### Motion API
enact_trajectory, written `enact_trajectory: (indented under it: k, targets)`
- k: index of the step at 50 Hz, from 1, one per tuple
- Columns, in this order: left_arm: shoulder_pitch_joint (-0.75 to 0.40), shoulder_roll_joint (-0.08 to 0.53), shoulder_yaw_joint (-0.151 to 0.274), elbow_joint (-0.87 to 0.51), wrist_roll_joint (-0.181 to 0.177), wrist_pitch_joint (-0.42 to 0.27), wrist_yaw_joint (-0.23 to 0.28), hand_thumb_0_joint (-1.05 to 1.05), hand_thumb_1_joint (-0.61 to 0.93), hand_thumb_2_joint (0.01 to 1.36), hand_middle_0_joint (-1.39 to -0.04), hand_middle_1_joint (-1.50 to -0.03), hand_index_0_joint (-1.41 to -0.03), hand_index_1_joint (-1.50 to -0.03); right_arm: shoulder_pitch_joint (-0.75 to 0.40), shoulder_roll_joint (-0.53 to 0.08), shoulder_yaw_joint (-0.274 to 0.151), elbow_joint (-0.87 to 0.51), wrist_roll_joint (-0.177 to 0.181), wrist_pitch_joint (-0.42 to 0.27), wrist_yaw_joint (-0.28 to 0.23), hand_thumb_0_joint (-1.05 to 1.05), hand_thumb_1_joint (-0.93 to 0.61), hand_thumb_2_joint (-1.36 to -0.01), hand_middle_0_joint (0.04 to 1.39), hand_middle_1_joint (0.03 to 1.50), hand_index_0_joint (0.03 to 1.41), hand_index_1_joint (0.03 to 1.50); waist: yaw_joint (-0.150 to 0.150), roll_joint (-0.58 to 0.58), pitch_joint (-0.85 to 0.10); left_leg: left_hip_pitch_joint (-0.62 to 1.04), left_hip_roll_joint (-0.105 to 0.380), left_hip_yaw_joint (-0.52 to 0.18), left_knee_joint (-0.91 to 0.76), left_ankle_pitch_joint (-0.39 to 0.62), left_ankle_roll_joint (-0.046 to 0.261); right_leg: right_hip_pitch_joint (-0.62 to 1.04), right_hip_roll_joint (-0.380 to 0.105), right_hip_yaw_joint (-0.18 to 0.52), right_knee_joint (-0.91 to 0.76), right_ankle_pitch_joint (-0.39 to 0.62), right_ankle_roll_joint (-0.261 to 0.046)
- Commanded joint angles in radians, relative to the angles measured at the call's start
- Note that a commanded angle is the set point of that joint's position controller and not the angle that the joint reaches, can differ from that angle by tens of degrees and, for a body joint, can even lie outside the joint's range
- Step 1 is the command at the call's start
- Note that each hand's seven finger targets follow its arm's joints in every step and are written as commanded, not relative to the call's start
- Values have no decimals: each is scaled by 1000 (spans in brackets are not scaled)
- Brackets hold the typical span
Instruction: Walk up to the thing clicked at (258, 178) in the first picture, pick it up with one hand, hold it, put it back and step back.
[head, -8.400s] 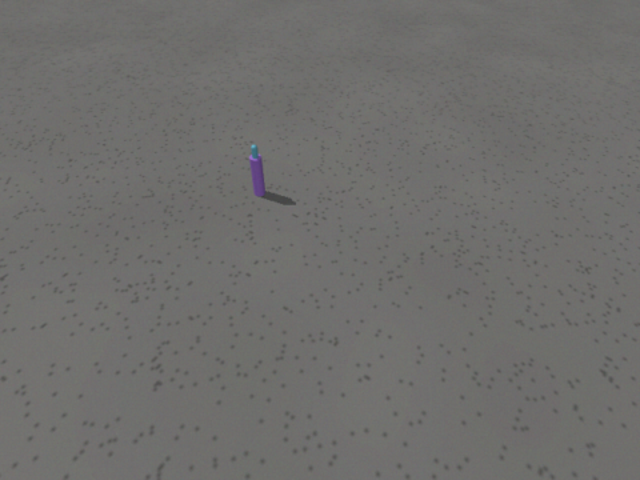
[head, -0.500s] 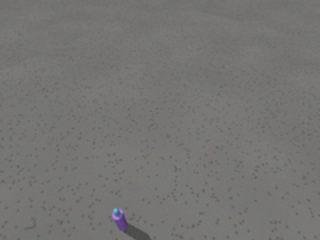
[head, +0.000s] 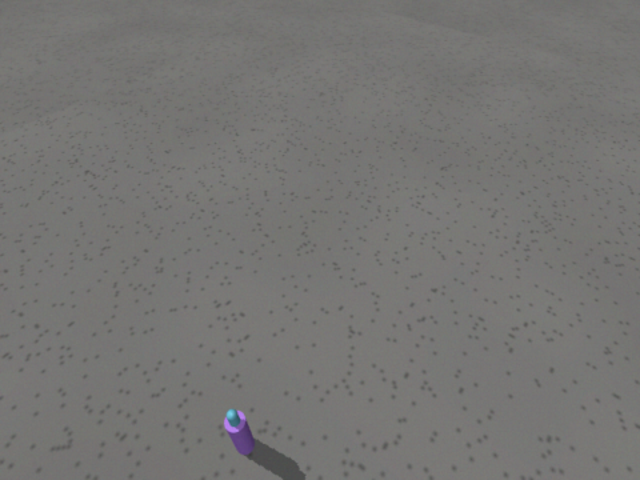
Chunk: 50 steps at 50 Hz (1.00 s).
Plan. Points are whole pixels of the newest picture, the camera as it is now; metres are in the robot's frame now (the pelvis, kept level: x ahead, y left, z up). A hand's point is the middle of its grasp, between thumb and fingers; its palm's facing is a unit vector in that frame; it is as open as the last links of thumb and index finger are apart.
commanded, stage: go down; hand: left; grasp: from the side
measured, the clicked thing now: (239, 430) +0.39 +0.22 -0.64
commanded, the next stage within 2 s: none
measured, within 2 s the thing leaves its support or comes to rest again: neither
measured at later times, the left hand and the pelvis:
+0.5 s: hand out of the picture +0.14 +0.27 -0.18, palm faces +0.05 -0.95 -0.32, open 16.4 cm; pelvis -0.01 +0.01 -0.05, yaw +1 degrees
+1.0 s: hand out of the picture +0.14 +0.28 -0.19, palm faces +0.05 -0.95 -0.32, open 17.1 cm; pelvis +0.00 +0.02 -0.08, yaw +1 degrees
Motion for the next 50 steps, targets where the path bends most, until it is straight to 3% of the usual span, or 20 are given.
enact_trajectory:
  k: [1, 2, 3, 4, 5, 7, 9, 10, 13, 17, 19, 21, 28, 38, 41, 44, 50]
  targets:
    - [-206, 204, 134, -33, 6, -33, 10, 0, 500, 500, -12, -43, -23, -31, 39, -107, -34, -211, 32, -48, -23, 0, -910, -906, 200, 300, 200, 300, -12, -17, 2, -148, -39, 22, 58, -18, 35, -152, 24, -6, 27, -23, -30]
    - [-267, 232, 140, -88, 30, -37, -2, 0, 420, 420, -17, -35, -28, -24, 55, -106, -50, -239, 23, -50, -28, 0, -929, -910, 199, 300, 200, 300, -19, -32, -82, -142, -43, 22, 92, 10, 40, -150, 18, 0, 49, 3, -28]
    - [-314, 301, 190, -141, 44, -49, -8, 0, 340, 340, -23, -46, -34, -34, 71, -110, -65, -255, 18, -57, -35, 0, -907, -904, 199, 300, 200, 300, -8, -15, -176, -126, -42, 16, 114, 33, 39, -126, 15, 6, 81, 43, -24]
    - [-243, 295, 206, -120, 67, -40, -22, 0, 260, 260, -16, -49, -26, -38, 74, -102, -72, -283, 10, -65, -33, 0, -898, -900, 200, 300, 200, 300, -4, 15, -230, -144, -49, 14, 140, 71, 35, -110, 9, 6, 117, 86, -25]
    - [-125, 231, 192, -41, 84, -20, -37, 0, 180, 183, -29, -55, -36, -46, 106, -95, -80, -287, 2, -64, -28, 0, -899, -899, 200, 300, 200, 300, 1, -22, -238, -179, -48, 4, 173, 82, 35, -127, 12, 4, 150, 96, -26]
    - [-75, 267, 244, -102, 104, -3, -44, 0, 89, 151, -45, -57, -56, -44, 99, -92, -90, -336, 1, -68, -26, 0, -868, -890, 200, 300, 200, 300, 44, 11, -301, -191, -59, 3, 197, 120, 29, -92, 12, 3, 174, 120, -30]
    - [-74, 245, 232, -164, 101, 31, -42, 0, -16, 125, -46, -55, -54, -45, 80, -80, -86, -376, 6, -69, -28, 0, -857, -887, 200, 300, 200, 300, 46, 52, -275, -207, -61, 4, 188, 87, 22, -122, 15, 3, 163, 75, -33]
    - [-118, 238, 223, -208, 102, 51, -40, 0, -76, 111, -53, -59, -59, -50, 62, -79, -82, -399, 7, -71, -29, 0, -852, -885, 200, 300, 200, 300, 31, 59, -271, -212, -58, -1, 193, 72, 21, -143, 15, 1, 169, 57, -34]
    - [-85, 217, 222, -237, 93, 99, -46, 0, -231, 78, -67, -53, -74, -45, 39, -72, -80, -449, 10, -84, -31, 0, -833, -880, 200, 300, 200, 300, 12, 10, -203, -281, -48, -8, 234, -5, 26, -232, 20, -7, 195, -29, -31]
    - [-81, 177, 204, -346, 71, 118, -72, 0, -410, 35, -75, -56, -81, -49, 70, -69, -84, -472, 5, -110, -34, 0, -798, -871, 201, 300, 200, 300, -14, 11, -219, -318, -35, -18, 302, -33, 24, -325, 29, -16, 273, -59, -30]
    - [-93, 181, 210, -424, 66, 110, -77, 0, -464, 33, -77, -63, -82, -58, 91, -65, -89, -476, 2, -123, -38, 0, -791, -870, 201, 300, 200, 300, -25, 12, -274, -324, -30, -24, 348, 7, 24, -341, 29, -16, 326, -16, -27]
    - [-88, 192, 219, -512, 64, 106, -80, 0, -514, 30, -79, -64, -80, -63, 80, -62, -89, -504, 2, -136, -40, 0, -792, -871, 201, 300, 200, 300, -22, 45, -297, -341, -25, -32, 380, -4, 20, -387, 30, -18, 369, -35, -29]
    - [80, 216, 258, -671, 71, 160, -72, 0, -528, 43, -79, -70, -82, -68, 71, -60, -85, -555, 3, -160, -61, 0, -801, -873, 201, 300, 200, 300, -8, 76, -325, -398, -19, -51, 449, -7, 15, -447, 30, -24, 446, -49, -27]
    - [202, 178, 249, -847, 43, 279, -77, 0, -511, 63, -72, -63, -76, -61, 85, -40, -72, -604, -3, -184, -92, 0, -812, -876, 201, 300, 200, 300, -32, 68, -362, -456, -14, -65, 557, 76, 23, -494, 28, -32, 523, 11, -22]
    - [210, 194, 259, -891, 37, 286, -82, 0, -514, 64, -73, -58, -76, -58, 84, -39, -73, -614, -7, -191, -96, 0, -822, -879, 201, 300, 200, 300, -34, 85, -381, -472, -11, -74, 585, 117, 22, -516, 29, -36, 555, 32, -22]
    - [237, 192, 266, -913, 34, 289, -83, 0, -487, 72, -68, -52, -71, -51, 84, -38, -72, -629, -8, -196, -98, 0, -821, -880, 201, 300, 200, 300, -31, 97, -367, -503, -10, -79, 587, 70, 18, -544, 32, -38, 572, -11, -26]
    - [276, 207, 294, -968, 24, 296, -81, 0, -447, 99, -60, -52, -59, -57, 88, -33, -72, -645, -9, -199, -100, 0, -847, -887, 201, 300, 201, 300, -19, 105, -401, -519, -11, -91, 615, 93, 19, -560, 34, -42, 604, -8, -28]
